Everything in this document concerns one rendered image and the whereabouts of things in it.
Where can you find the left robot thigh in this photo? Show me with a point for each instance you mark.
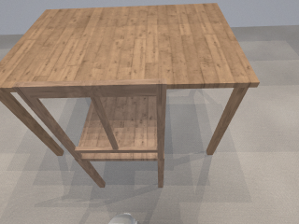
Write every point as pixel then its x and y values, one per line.
pixel 123 219

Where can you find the chair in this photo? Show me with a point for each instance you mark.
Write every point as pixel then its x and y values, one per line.
pixel 125 120

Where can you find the table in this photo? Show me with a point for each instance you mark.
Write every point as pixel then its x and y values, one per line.
pixel 191 45

